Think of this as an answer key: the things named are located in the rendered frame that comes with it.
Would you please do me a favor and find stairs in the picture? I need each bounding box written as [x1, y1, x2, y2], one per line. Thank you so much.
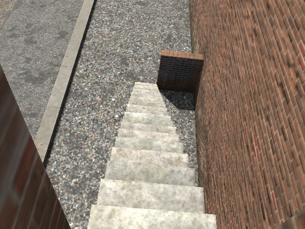
[87, 82, 217, 229]

